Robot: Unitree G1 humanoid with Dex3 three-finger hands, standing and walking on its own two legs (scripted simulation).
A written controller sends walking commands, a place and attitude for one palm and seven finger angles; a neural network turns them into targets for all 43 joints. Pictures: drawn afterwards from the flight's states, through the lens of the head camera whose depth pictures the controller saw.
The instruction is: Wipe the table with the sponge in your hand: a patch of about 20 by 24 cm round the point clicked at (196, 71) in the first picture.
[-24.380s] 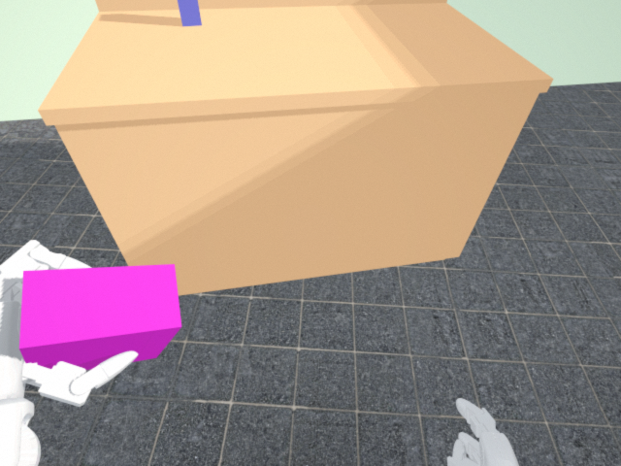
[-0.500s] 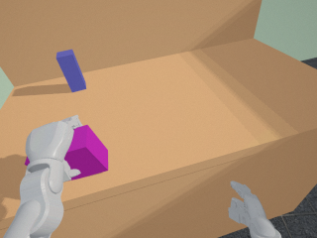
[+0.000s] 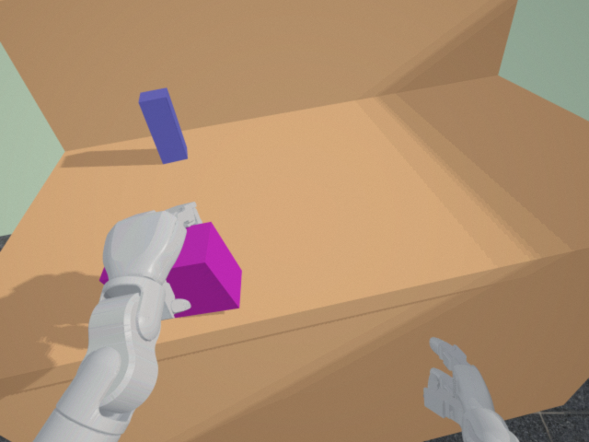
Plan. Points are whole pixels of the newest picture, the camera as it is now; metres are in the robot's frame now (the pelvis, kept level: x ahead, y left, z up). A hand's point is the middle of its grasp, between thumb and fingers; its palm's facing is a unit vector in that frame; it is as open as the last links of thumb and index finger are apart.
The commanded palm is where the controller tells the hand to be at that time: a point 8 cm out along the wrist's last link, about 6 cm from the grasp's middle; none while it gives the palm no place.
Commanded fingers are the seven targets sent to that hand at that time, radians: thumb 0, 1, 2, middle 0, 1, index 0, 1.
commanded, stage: slide across to the third lane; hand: left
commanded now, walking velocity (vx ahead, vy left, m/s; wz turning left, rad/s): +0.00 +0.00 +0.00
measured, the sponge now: (184, 282) +0.27 +0.21 +0.12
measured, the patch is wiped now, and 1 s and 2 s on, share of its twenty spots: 0.75 0.85 1.00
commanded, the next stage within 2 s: wipe forward along the third lane in 0.26 s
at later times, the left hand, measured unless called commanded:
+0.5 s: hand (217, 254) +0.29 +0.16 +0.16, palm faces +0.18 -0.19 -0.97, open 10.4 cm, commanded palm +0.27 +0.16 +0.20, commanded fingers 0.00 0.10 1.30 -1.20 -1.60 -1.20 -1.60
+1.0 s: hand (225, 228) +0.34 +0.17 +0.15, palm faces +0.09 -0.06 -0.99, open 10.4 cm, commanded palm +0.32 +0.18 +0.18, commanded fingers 0.00 0.10 1.30 -1.20 -1.60 -1.20 -1.60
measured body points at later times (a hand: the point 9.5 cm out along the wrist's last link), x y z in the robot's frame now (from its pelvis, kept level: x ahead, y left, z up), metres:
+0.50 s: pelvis -0.01 -0.01 +0.00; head -0.06 -0.07 +0.45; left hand +0.27 +0.17 +0.21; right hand +0.24 -0.21 -0.06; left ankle +0.03 +0.15 -0.73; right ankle -0.01 -0.12 -0.73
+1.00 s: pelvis -0.01 -0.02 +0.00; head -0.06 -0.07 +0.45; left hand +0.33 +0.17 +0.21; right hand +0.22 -0.23 -0.08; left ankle +0.03 +0.15 -0.73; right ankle -0.01 -0.12 -0.73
